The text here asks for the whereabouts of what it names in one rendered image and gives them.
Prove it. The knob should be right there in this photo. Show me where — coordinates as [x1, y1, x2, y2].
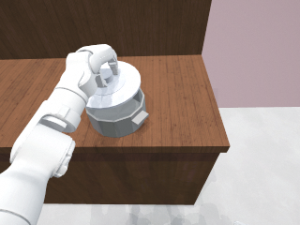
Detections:
[100, 67, 113, 83]

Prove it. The robot left upper arm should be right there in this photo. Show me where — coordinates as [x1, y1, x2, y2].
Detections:
[0, 123, 76, 225]

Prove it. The robot left hand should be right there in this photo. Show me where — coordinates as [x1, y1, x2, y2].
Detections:
[79, 44, 119, 88]

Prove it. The pot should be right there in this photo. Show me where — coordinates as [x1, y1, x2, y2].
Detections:
[85, 87, 149, 138]

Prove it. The left robot forearm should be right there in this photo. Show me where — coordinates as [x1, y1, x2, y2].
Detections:
[9, 48, 102, 164]

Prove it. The table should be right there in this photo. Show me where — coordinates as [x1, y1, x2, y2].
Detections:
[0, 0, 230, 205]

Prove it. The lid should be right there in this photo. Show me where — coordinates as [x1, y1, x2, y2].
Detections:
[84, 61, 141, 111]

